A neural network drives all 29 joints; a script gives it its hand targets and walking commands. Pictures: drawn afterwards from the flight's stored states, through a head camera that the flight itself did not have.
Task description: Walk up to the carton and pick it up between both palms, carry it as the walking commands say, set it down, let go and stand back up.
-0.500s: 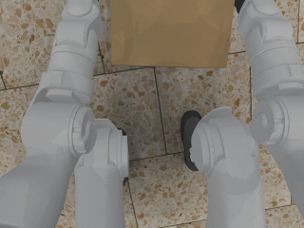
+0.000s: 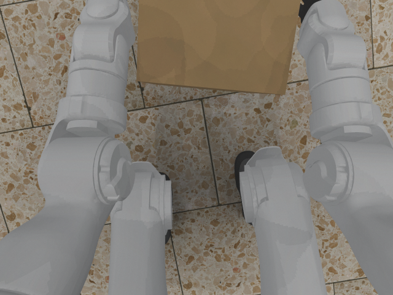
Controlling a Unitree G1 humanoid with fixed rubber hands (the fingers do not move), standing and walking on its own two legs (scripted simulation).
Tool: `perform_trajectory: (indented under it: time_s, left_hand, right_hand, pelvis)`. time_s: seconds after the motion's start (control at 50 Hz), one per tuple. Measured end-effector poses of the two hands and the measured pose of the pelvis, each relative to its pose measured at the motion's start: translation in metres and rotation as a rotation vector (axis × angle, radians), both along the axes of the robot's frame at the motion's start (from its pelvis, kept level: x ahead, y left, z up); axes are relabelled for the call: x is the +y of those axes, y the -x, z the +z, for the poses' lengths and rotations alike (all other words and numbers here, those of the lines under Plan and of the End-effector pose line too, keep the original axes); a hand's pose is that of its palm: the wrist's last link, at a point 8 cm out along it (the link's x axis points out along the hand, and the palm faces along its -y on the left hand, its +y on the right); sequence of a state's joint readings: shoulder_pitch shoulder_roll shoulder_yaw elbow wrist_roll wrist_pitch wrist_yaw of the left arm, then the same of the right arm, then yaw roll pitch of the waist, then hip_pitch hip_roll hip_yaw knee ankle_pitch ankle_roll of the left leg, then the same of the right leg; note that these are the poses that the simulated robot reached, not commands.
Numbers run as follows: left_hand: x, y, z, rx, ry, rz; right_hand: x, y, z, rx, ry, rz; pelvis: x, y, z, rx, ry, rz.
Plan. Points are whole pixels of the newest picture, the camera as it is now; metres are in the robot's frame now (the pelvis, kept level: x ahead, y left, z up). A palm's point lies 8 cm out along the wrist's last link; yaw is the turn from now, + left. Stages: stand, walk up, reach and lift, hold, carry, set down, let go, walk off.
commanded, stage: reach and lift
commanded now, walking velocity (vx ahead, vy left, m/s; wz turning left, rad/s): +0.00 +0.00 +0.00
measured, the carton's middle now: (211, 15) +0.55 -0.06 -0.20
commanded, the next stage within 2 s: none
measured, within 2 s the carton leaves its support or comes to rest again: neither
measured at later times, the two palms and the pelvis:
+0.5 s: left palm out of the picture +0.56 +0.09 -0.06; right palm out of the picture +0.52 -0.20 -0.07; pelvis +0.01 +0.00 +0.04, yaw +1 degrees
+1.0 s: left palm out of the picture +0.54 +0.09 +0.01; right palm out of the picture +0.49 -0.20 +0.00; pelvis +0.00 +0.00 +0.09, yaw +1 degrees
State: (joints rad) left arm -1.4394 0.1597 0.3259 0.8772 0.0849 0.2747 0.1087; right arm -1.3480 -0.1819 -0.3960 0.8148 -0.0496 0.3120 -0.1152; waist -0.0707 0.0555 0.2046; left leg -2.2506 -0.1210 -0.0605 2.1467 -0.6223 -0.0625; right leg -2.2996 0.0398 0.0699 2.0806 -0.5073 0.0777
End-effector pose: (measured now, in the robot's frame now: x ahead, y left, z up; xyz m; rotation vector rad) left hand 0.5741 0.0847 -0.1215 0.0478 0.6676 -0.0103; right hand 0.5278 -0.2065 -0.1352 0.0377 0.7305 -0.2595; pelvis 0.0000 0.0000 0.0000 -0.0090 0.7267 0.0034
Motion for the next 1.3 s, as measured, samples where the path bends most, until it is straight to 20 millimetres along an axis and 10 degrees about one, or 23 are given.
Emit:
perform_trajectory:
  time_s: [1.3]
  left_hand:
    - [0.01,0.047,0.182,-0.006,0.015,0.024]
  right_hand:
    - [0.01,0.045,0.184,-0.014,-0.012,-0.023]
  pelvis:
    - [-0.003,-0.004,0.123,0.048,-0.012,-0.002]
